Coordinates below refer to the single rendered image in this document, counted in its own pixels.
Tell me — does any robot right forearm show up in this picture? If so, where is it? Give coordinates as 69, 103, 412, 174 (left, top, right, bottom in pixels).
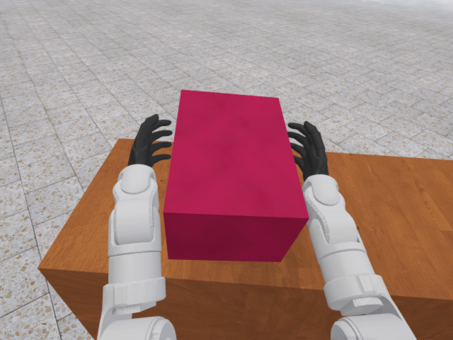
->
302, 174, 417, 340

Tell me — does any right robot hand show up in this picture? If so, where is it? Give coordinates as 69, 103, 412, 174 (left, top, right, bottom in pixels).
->
287, 121, 329, 182

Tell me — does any robot left forearm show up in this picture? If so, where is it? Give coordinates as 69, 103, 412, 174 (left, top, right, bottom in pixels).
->
97, 164, 166, 340

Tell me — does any carton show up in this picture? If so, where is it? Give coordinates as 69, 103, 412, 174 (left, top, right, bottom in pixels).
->
164, 89, 309, 262

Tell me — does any left robot hand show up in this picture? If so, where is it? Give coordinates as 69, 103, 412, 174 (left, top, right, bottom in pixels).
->
127, 114, 173, 168

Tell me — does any pedestal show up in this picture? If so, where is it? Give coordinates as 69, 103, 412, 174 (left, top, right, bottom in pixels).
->
38, 138, 453, 340

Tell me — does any robot right upper arm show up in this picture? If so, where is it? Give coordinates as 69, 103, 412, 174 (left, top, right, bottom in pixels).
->
331, 313, 415, 340

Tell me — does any robot left upper arm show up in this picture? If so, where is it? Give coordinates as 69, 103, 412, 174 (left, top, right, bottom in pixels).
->
100, 316, 176, 340

